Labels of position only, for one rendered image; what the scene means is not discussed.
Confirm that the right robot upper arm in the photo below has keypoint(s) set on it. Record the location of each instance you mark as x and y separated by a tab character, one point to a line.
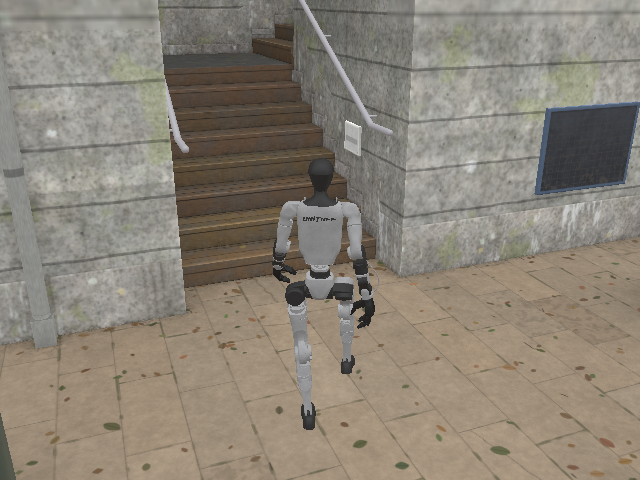
354	228

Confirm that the left robot upper arm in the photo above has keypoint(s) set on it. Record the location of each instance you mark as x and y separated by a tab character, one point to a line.
288	212

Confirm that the robot right hand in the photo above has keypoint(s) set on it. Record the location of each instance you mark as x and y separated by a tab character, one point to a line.
369	311

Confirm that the robot left hand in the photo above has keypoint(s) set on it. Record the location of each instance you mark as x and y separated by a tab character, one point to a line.
280	277

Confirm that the right robot forearm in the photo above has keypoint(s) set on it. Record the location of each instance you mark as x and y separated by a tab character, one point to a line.
362	276

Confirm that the left robot forearm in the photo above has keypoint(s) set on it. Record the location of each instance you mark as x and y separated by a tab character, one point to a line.
278	258

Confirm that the left robot shin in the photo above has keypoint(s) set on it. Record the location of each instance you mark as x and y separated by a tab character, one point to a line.
304	379

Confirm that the humanoid robot torso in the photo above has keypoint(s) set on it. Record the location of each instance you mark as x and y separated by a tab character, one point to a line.
319	235

